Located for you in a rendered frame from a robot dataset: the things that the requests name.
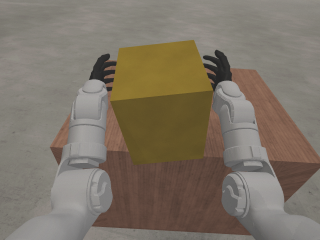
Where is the robot left upper arm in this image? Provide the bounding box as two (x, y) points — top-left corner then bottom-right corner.
(4, 168), (113, 240)

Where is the robot right upper arm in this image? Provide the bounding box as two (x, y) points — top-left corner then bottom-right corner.
(221, 171), (320, 240)

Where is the robot right hand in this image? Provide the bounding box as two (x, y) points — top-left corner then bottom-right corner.
(203, 50), (232, 92)

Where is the carton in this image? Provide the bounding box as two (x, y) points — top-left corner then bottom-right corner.
(110, 40), (214, 165)

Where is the left robot forearm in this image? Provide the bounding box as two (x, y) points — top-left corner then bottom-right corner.
(50, 79), (108, 207)

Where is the pedestal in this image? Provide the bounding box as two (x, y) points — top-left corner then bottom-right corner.
(50, 60), (320, 236)

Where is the robot left hand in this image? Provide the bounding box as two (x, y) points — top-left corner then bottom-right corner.
(89, 53), (117, 92)

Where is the right robot forearm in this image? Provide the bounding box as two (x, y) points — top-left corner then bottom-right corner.
(212, 80), (285, 203)

